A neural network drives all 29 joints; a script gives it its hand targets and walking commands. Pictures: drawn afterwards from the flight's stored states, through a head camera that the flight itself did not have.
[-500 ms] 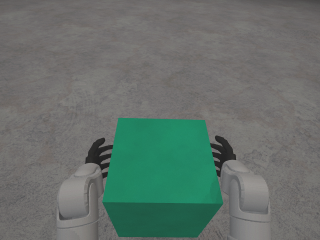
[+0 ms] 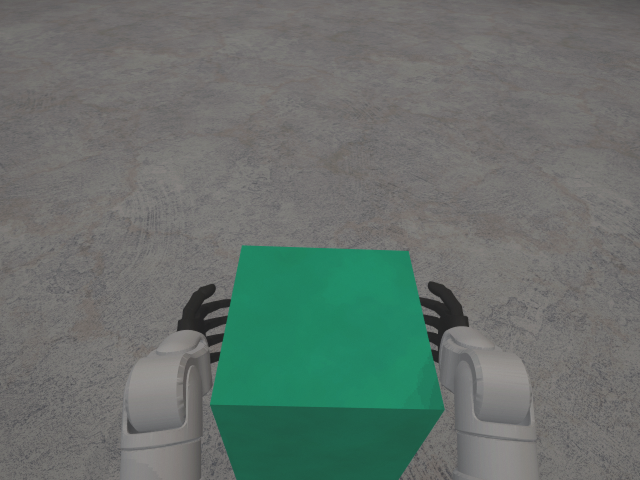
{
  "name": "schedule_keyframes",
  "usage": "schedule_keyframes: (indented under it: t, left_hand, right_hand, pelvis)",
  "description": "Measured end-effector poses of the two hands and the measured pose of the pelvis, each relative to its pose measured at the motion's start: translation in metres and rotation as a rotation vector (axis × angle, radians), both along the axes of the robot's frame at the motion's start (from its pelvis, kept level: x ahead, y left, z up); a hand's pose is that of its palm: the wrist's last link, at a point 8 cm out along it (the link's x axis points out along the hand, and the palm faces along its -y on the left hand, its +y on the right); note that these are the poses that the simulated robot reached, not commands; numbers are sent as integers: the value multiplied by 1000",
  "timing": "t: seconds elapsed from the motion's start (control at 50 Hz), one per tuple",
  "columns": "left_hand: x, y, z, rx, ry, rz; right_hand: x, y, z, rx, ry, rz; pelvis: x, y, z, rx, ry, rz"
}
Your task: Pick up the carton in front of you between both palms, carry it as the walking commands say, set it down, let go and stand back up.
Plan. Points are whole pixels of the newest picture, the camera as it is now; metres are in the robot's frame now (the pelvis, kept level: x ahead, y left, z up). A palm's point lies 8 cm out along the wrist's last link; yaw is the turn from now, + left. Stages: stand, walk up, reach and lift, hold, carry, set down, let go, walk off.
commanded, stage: carry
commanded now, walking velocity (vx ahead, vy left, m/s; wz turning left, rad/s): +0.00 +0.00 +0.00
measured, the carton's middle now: (320, 370) +0.27 +0.00 +0.01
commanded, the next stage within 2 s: hold in 0.86 s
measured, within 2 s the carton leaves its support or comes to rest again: neither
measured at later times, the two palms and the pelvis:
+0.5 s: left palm (199, 378) +0.24 +0.14 +0.05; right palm (452, 373) +0.24 -0.16 +0.05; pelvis -0.04 +0.00 +0.00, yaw +0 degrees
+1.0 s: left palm (203, 386) +0.23 +0.14 +0.05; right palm (460, 380) +0.23 -0.16 +0.05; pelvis -0.05 -0.01 +0.01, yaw +0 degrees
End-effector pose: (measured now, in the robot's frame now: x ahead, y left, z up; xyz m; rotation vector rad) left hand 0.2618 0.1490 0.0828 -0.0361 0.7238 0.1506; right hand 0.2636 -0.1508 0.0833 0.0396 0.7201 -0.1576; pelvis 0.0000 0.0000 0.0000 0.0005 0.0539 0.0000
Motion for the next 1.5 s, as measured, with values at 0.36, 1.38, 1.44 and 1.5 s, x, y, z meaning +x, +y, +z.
schedule_keyframes:
  t: [0.36,1.38,1.44,1.5]
  left_hand:
    - [-22,-3,-23,44,-12,-35]
    - [-48,-18,-29,57,-67,-68]
    - [-45,-23,-28,54,-71,-86]
    - [-41,-27,-26,50,-74,-102]
  right_hand:
    - [-22,-3,-22,-49,-14,36]
    - [-53,-18,-26,-75,-68,39]
    - [-56,-23,-25,-75,-71,18]
    - [-58,-27,-23,-72,-73,-3]
  pelvis:
    - [-30,-3,4,-2,-26,-2]
    - [-78,-14,10,-2,-227,-25]
    - [-78,-13,9,-4,-230,-40]
    - [-78,-12,9,-5,-231,-53]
